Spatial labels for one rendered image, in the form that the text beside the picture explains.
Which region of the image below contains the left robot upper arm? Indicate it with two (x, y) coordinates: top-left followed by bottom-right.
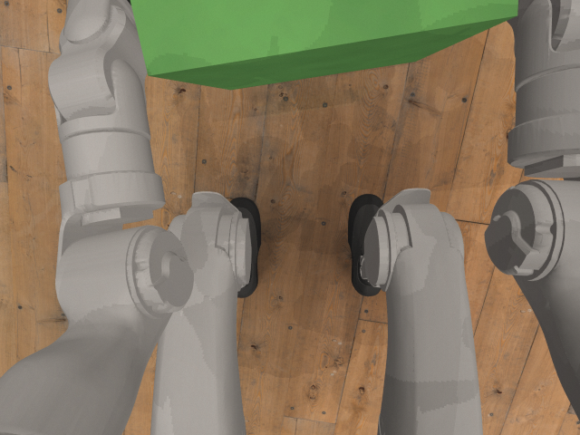
(0, 225), (194, 435)

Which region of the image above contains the robot right foot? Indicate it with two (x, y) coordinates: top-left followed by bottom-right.
(348, 194), (383, 296)

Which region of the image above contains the robot left foot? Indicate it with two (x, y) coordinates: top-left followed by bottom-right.
(230, 198), (261, 298)

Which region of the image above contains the left robot forearm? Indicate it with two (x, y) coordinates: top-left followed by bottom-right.
(48, 0), (166, 301)

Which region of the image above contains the right robot upper arm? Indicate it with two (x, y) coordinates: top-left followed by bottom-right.
(485, 179), (580, 421)

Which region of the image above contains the right robot forearm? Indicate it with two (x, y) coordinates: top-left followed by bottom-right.
(507, 0), (580, 181)

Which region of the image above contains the robot foot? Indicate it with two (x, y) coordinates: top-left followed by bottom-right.
(230, 198), (261, 298)
(348, 194), (383, 296)

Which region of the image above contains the carton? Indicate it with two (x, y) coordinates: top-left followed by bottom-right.
(130, 0), (518, 90)

